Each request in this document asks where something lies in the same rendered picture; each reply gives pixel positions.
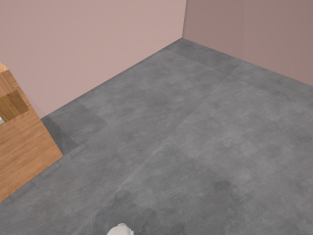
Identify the cabinet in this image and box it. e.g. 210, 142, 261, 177
0, 63, 63, 202

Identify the drawer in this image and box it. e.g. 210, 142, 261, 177
0, 90, 28, 125

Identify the robot left thigh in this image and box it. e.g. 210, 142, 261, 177
107, 225, 134, 235

